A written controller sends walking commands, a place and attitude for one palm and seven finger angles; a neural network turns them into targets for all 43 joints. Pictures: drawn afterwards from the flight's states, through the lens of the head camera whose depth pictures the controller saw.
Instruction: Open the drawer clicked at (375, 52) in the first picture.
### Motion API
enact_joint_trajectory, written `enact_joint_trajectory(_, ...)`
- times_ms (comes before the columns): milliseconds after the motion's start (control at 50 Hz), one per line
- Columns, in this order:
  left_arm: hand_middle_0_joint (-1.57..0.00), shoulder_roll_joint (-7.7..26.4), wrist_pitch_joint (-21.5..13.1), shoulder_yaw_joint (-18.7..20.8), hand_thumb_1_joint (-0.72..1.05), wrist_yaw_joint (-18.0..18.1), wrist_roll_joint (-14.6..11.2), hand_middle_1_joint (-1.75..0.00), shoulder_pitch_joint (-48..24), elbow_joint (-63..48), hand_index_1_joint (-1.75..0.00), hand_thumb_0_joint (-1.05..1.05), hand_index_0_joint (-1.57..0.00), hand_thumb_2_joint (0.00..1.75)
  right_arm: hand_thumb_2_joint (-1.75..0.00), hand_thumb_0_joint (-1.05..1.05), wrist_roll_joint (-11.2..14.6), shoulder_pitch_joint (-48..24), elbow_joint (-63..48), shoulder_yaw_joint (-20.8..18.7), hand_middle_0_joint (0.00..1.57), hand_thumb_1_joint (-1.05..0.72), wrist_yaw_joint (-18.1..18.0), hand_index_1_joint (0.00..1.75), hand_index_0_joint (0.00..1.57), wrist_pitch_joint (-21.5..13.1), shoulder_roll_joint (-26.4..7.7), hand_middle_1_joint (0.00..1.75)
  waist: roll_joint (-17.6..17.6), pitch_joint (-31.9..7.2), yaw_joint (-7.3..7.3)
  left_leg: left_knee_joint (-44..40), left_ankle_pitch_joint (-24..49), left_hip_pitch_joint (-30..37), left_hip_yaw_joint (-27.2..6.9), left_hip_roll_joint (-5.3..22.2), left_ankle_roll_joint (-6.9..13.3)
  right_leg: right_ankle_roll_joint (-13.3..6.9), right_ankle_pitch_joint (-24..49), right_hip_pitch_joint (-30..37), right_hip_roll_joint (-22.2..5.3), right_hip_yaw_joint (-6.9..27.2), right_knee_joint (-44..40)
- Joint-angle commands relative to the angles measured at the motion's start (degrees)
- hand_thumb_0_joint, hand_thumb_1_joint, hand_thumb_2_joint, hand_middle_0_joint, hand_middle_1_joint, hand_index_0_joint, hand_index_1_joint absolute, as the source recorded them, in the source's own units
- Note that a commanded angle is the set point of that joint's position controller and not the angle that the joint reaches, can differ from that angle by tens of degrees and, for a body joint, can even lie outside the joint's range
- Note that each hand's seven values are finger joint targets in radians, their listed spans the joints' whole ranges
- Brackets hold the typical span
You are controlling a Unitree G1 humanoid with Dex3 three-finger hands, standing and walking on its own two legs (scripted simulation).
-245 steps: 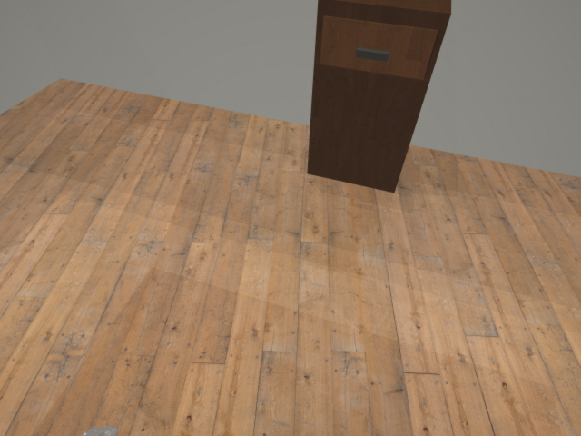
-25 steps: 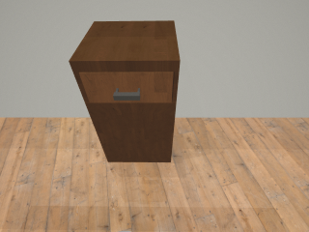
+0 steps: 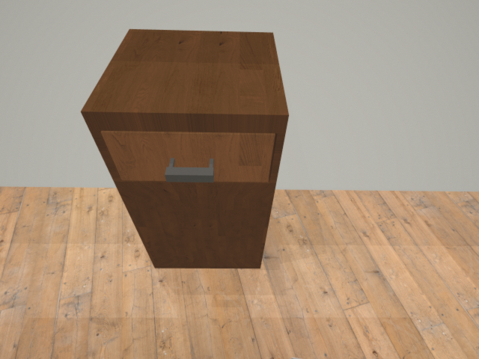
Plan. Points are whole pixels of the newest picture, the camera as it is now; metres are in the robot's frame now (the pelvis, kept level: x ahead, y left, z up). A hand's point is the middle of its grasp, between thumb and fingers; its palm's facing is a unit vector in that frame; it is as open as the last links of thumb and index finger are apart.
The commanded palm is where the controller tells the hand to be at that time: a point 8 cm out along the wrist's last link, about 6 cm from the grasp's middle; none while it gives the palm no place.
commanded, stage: come to a stop and stand still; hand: left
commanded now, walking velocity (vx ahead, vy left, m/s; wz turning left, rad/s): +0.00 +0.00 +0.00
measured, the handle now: (191, 168) +0.57 +0.16 -0.08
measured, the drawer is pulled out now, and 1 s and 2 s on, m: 0.00 0.00 0.00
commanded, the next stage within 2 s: look again from close up in 0.96 s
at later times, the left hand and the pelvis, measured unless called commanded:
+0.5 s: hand out of the picture +0.12 +0.17 -0.17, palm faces +0.05 -0.97 -0.24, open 7.3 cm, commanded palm none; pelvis +0.04 -0.02 -0.01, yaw +1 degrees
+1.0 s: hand out of the picture +0.05 +0.21 -0.17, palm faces +0.00 -0.97 -0.24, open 7.4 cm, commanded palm none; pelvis +0.02 +0.03 -0.01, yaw -1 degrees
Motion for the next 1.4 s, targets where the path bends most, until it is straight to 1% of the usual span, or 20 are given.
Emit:
enact_joint_trajectory(0, -0.2, -0.37, -0.08, -0.4, 0.9, -0.26, -0.27, -0.3, 2.09, -2.66, -0.3, 0.0, -0.2, 0.9, -0.9, 0.0, 0.05, 2.41, -1.53, -1.88, 0.2, -0.9, -0.03, 0.3, 0.2, -0.1, -8.48, 0.3, 8.47, 3.17, -0.24, -11.51, 1.0, -3.32, -10.13, 14.95, 7.6, 0.65, 1.74, 3.88, 0.09, -0.71, -10.07)
enact_joint_trajectory(60, -0.2, 0.92, -1.09, -0.71, 0.9, 0.59, -0.42, -0.3, 5.12, -1.52, -0.3, 0.0, -0.2, 0.9, -0.9, 0.0, 0.41, 1.96, -0.62, -1.08, 0.2, -0.9, -0.19, 0.3, 0.2, 0.48, -6.76, 0.3, 3.99, 0.62, 2.13, -0.41, 10.47, -2.51, -5.48, 9.7, 3.01, 1.13, 13.39, 14.61, 2.05, -1.87, -25.97)
enact_joint_trajectory(80, -0.2, 4.18, -1.74, -0.58, 0.9, 1.2, -0.47, -0.3, 6.31, -0.98, -0.3, 0.0, -0.2, 0.9, -0.9, 0.0, 0.9, 3.3, -0.01, -0.43, 0.2, -0.9, -0.1, 0.3, 0.2, 0.27, -4.4, 0.3, -1.51, -1.28, 2.22, 3.42, 7.79, -5.48, -3.98, 6.61, 0.25, 0.16, 24.92, 20.36, -1.87, 3.78, -28.94)
enact_joint_trajectory(100, -0.2, 7.75, -2.04, -0.36, 0.9, 1.69, -0.48, -0.3, 5.43, -1.01, -0.3, 0.0, -0.2, 0.9, -0.9, 0.0, 1.41, 5.22, 0.15, 0.23, 0.2, -0.9, 0.1, 0.3, 0.2, 0.5, -2.18, 0.3, -7.75, -2.84, 0.8, 5.1, -5.22, -8.22, -2.45, 3.36, -1.85, -2.75, 38.3, 23.28, -10.2, 11.24, -29.07)
enact_joint_trajectory(120, -0.2, 9.76, -1.87, -0.24, 0.9, 1.88, -0.85, -0.3, 4.67, -1.44, -0.3, 0.0, -0.2, 0.9, -0.9, 0.0, 1.6, 6.33, 0.61, 0.28, 0.2, -0.9, -0.05, 0.3, 0.2, 1.45, -1.98, 0.3, -9.65, -3.74, 0.43, 8.77, -13.4, -6.17, -2.81, 1.61, -2.68, -6.62, 46.92, 21.8, -14.13, 12.4, -29.67)
enact_joint_trajectory(140, -0.2, 10.77, -1.93, 0.36, 0.9, 2.19, -0.87, -0.3, 3.94, -1.55, -0.3, 0.0, -0.2, 0.9, -0.9, 0.0, 1.63, 6.28, 0.6, -0.05, 0.2, -0.9, -0.35, 0.3, 0.2, 2.41, -2.72, 0.3, -15.14, -5.79, 0.96, 14.37, -18.46, -6.17, -3.8, 1.35, -2.94, -8.58, 55.63, 21.96, -14.62, 13.28, -29.33)
enact_joint_trajectory(180, -0.2, 9.53, -0.95, 0.39, 0.9, 3.02, -0.79, -0.3, 2.31, -1.81, -0.3, 0.0, -0.2, 0.9, -0.9, 0.0, 1.86, 5.32, 0.49, -0.71, 0.2, -0.9, -0.88, 0.3, 0.2, 3.45, -4.0, 0.3, -12.31, -4.49, 1.25, 23.38, -20.43, -9.69, -7.02, 0.67, -2.75, -11.62, 64.74, 23.44, -15.77, 12.64, -27.39)
enact_joint_trajectory(240, -0.2, 10.31, 0.17, 1.33, 0.9, 3.47, -0.27, -0.3, 0.0, -3.76, -0.3, 0.0, -0.2, 0.9, -0.9, 0.0, 1.7, 2.06, -0.86, -1.12, 0.2, -0.9, -0.74, 0.3, 0.2, 4.63, -4.03, 0.3, -5.33, -4.69, 2.08, 33.26, -18.85, -13.23, -10.11, -1.43, -3.01, -12.63, 59.67, 23.13, -15.65, 11.1, -27.49)
enact_joint_trajectory(320, -0.2, 10.02, 0.72, 1.99, 0.9, 3.55, -0.07, -0.3, -3.71, -6.43, -0.3, 0.0, -0.2, 0.9, -0.9, 0.0, 1.41, 1.25, -2.87, -1.63, 0.2, -0.9, -0.08, 0.3, 0.2, 5.66, -4.14, 0.3, -6.27, -4.91, 1.0, 33.23, -14.77, -12.15, -10.7, -1.41, -3.67, -11.93, 46.15, 18.08, -14.43, 8.79, -30.19)
enact_joint_trajectory(400, -0.2, 10.61, 0.99, 2.17, 0.9, 3.22, 0.29, -0.3, -5.12, -7.39, -0.3, 0.0, -0.2, 0.9, -0.9, 0.0, 1.42, 1.73, -4.16, -1.23, 0.2, -0.9, 0.27, 0.3, 0.2, 4.97, -4.0, 0.3, -8.86, -6.08, 0.6, 22.17, -13.23, -8.42, -9.46, -0.93, -3.21, -11.35, 33.42, 16.93, -12.95, 9.16, -30.92)
enact_joint_trajectory(460, -0.2, 10.73, 1.46, 2.0, 0.9, 2.7, -0.2, -0.3, -5.33, -6.96, -0.3, 0.0, -0.2, 0.9, -0.9, 0.0, 1.2, 4.64, -3.62, -0.8, 0.2, -0.9, 0.19, 0.3, 0.2, 4.19, -4.32, 0.3, -8.45, -6.09, -0.92, 7.01, -3.1, -0.56, -6.39, -1.95, -2.84, -7.93, 22.26, 13.32, -9.8, 7.91, -28.93)
enact_joint_trajectory(480, -0.2, 14.87, 0.61, -0.4, 0.9, 2.91, -0.02, -0.3, -5.87, -11.75, -0.3, 0.0, -0.2, 0.9, -0.9, 0.0, 0.44, 6.29, -9.12, -1.06, 0.2, -0.9, 0.75, 0.3, 0.2, 3.25, -10.83, 0.3, -3.85, -4.56, -3.93, -1.3, -0.59, -1.23, -10.05, -1.03, -1.8, -5.5, 19.36, 17.21, -6.49, 8.86, -22.27)
enact_joint_trajectory(500, -0.2, 9.27, 1.05, -0.07, 0.9, 3.27, -0.85, -0.3, -3.48, -12.59, -0.3, 0.0, -0.2, 0.9, -0.9, 0.0, -0.33, 3.97, -11.69, -1.77, 0.2, -0.9, 0.28, 0.3, 0.2, 1.84, -12.42, 0.3, 9.14, -11.41, -2.42, -2.06, -0.64, -1.73, -13.71, 3.94, -0.31, -3.21, 2.67, 13.75, -2.69, 3.48, -16.91)
enact_joint_trajectory(520, -0.2, 8.22, 1.42, -0.68, 0.9, 2.81, -0.9, -0.3, -1.48, -14.06, -0.3, 0.0, -0.2, 0.9, -0.9, 0.0, -0.71, 0.55, -14.36, -1.9, 0.2, -0.9, -0.19, 0.3, 0.2, 2.49, -14.04, 0.3, 15.31, -10.64, -0.62, -2.22, -0.12, -4.34, -15.92, 6.97, 1.91, -2.2, -0.67, 12.57, 1.39, 0.96, -16.47)
enact_joint_trajectory(560, -0.2, 7.47, 2.8, -1.5, 0.9, 2.17, 0.13, -0.3, -0.49, -13.86, -0.3, 0.0, -0.2, 0.9, -0.9, 0.0, -0.23, -2.73, -16.98, -1.83, 0.2, -0.9, -0.42, 0.3, 0.2, 3.01, -13.58, 0.3, 18.73, -1.74, -0.84, -6.24, -11.38, -12.82, -18.79, 7.33, 3.35, -1.58, -1.7, 8.6, 3.89, -0.97, -12.45)
enact_joint_trajectory(620, -0.2, 6.59, 2.83, -1.72, 0.9, 1.33, 0.51, -0.3, 3.83, -13.85, -0.3, 0.0, -0.2, 0.9, -0.9, 0.0, -0.28, -1.44, -18.21, -1.28, 0.2, -0.9, -0.61, 0.3, 0.2, 3.05, -13.12, 0.3, 9.73, 4.82, 0.48, -6.69, -13.79, -18.75, -19.05, 8.22, 4.87, -1.36, -0.66, 7.63, 4.47, -0.02, -9.85)
enact_joint_trajectory(680, -0.2, 7.51, 1.32, -1.8, 0.9, 1.22, 0.27, -0.3, 5.95, -13.94, -0.3, 0.0, -0.2, 0.9, -0.9, 0.0, 0.33, 1.14, -17.81, -0.48, 0.2, -0.9, -0.51, 0.3, 0.2, 2.15, -11.49, 0.3, 5.08, 1.49, 0.56, 0.22, -0.4, -11.84, -16.31, 5.43, 4.01, -1.74, 6.0, 9.39, 3.47, 2.67, -19.79)
enact_joint_trajectory(740, -0.2, 9.09, 0.74, -1.46, 0.9, 1.56, -0.27, -0.3, 4.39, -14.46, -0.3, 0.0, -0.2, 0.9, -0.9, 0.0, 0.59, 4.04, -17.02, -0.47, 0.2, -0.9, -0.51, 0.3, 0.2, 1.88, -10.79, 0.3, -2.68, -1.24, -1.24, 3.8, -0.38, -8.14, -13.75, 2.28, 2.75, -3.22, 8.62, 7.64, 0.49, 7.55, -21.31)
enact_joint_trajectory(880, -0.2, 7.53, 0.66, -2.21, 0.9, 2.09, -0.5, -0.3, 5.84, -12.56, -0.3, 0.0, -0.2, 0.9, -0.9, 0.0, 0.7, 4.02, -13.36, 0.24, 0.2, -0.9, 0.0, 0.3, 0.2, 1.59, -9.97, 0.3, 3.04, 0.38, -0.39, -3.26, -3.58, -9.01, -15.6, 4.05, 2.93, -1.94, 7.04, 9.72, 1.65, 5.37, -22.0)
enact_joint_trajectory(1380, -0.2, 3.62, -0.52, -2.67, 0.9, 2.74, -0.83, -0.3, 7.23, -2.47, -0.3, 0.0, -0.2, 0.9, -0.9, 0.0, 1.21, 9.46, -0.15, 1.13, 0.2, -0.9, -0.08, 0.3, 0.2, 1.84, -4.88, 0.3, 0.25, 3.46, -0.7, -6.57, -7.42, -6.25, -12.81, 2.48, 1.16, -1.83, 1.85, 10.67, -0.38, 8.4, -32.19)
